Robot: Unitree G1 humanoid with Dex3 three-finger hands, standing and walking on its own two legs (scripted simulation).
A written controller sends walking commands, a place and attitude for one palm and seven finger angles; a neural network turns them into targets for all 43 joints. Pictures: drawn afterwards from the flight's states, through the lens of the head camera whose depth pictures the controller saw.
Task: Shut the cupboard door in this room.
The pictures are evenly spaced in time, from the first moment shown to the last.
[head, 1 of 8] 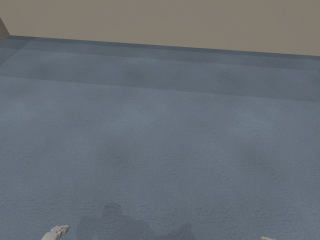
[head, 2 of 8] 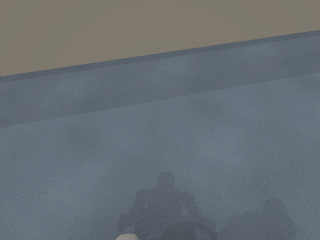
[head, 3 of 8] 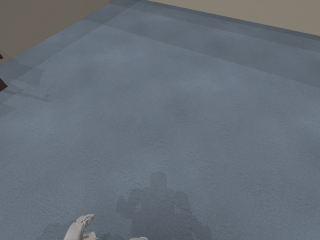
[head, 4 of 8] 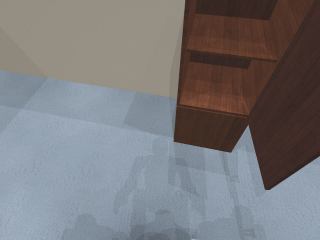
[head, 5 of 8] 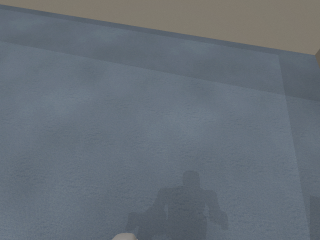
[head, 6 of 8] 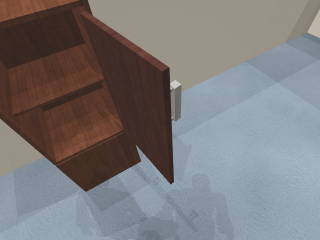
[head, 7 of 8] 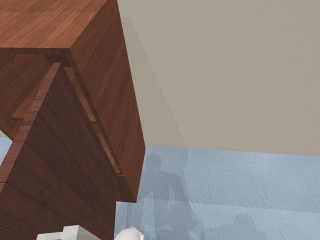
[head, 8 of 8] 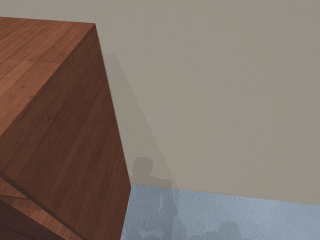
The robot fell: no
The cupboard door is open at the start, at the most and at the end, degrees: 99 101 85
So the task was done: no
